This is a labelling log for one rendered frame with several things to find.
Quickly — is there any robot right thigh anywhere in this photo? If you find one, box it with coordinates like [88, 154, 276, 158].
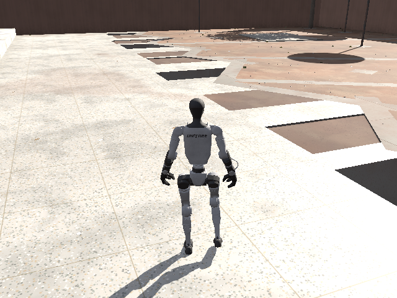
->
[207, 172, 220, 208]

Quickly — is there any left robot hand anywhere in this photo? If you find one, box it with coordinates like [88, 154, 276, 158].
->
[160, 173, 175, 186]

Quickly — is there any right robot hand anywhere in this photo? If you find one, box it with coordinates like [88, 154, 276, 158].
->
[223, 174, 237, 188]

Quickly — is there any robot right shin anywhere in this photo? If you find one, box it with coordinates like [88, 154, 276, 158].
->
[212, 197, 221, 239]

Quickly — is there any robot left forearm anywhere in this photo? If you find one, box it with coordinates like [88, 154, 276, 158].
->
[162, 150, 174, 174]

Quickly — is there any robot right upper arm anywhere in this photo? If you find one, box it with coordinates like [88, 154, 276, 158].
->
[210, 125, 228, 159]

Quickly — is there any robot right forearm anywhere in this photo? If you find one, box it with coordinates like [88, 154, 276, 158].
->
[222, 150, 236, 176]

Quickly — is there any robot left upper arm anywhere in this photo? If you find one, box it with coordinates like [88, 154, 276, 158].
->
[167, 125, 184, 160]

